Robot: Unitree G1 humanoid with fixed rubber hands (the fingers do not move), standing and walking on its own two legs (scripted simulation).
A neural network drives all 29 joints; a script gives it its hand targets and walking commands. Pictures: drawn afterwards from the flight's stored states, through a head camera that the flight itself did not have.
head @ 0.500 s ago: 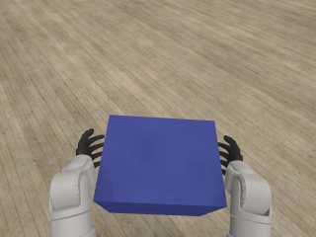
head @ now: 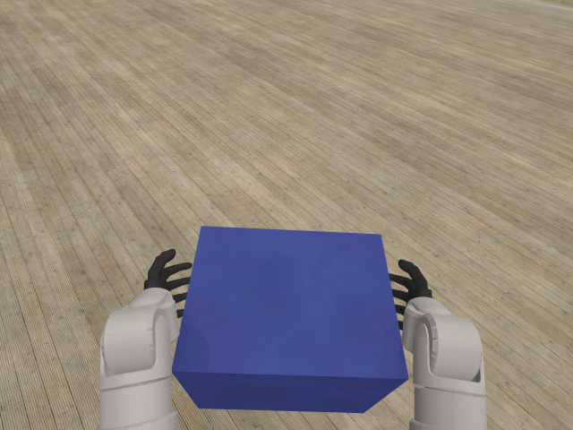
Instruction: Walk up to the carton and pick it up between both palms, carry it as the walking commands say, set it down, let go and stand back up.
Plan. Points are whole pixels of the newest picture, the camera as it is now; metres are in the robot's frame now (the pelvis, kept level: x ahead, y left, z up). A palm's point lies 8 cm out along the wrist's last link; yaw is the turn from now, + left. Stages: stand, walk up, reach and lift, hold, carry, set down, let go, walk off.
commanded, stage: carry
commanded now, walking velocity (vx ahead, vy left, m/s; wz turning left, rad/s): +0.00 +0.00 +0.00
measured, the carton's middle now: (286, 324) +0.28 +0.01 +0.00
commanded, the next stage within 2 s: none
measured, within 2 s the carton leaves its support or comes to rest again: neither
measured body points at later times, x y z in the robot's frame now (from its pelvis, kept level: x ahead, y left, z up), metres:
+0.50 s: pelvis +0.00 -0.03 +0.00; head -0.03 -0.04 +0.45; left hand +0.28 +0.13 +0.08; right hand +0.27 -0.21 +0.07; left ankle +0.05 +0.09 -0.73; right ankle +0.03 -0.16 -0.73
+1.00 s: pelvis +0.01 -0.04 +0.00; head -0.01 -0.05 +0.45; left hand +0.29 +0.12 +0.07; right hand +0.29 -0.22 +0.07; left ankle +0.05 +0.09 -0.73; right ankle +0.03 -0.16 -0.73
